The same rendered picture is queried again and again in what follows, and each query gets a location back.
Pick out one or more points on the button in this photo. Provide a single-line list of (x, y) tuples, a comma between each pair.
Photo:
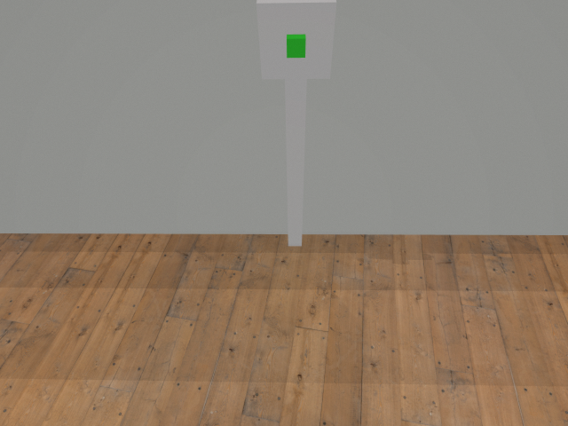
[(296, 46)]

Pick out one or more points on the panel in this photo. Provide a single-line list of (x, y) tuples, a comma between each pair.
[(316, 20)]

